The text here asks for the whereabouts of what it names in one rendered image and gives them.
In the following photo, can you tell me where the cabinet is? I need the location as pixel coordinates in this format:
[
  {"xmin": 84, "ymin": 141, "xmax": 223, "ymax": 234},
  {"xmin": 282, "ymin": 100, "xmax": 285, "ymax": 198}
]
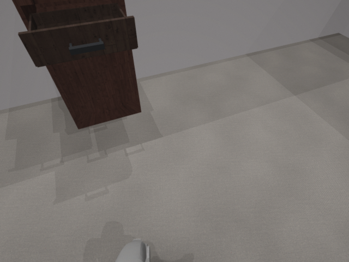
[{"xmin": 12, "ymin": 0, "xmax": 141, "ymax": 129}]

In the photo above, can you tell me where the drawer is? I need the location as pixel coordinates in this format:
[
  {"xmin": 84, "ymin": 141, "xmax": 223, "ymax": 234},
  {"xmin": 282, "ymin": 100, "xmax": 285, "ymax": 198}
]
[{"xmin": 18, "ymin": 3, "xmax": 138, "ymax": 67}]

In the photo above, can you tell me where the handle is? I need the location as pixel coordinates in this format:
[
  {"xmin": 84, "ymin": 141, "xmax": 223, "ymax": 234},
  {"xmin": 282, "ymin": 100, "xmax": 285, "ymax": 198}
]
[{"xmin": 69, "ymin": 38, "xmax": 105, "ymax": 55}]

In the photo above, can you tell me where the robot left thigh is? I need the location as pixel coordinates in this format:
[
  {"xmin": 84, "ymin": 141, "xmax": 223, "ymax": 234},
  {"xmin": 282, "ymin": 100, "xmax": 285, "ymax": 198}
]
[{"xmin": 115, "ymin": 241, "xmax": 151, "ymax": 262}]

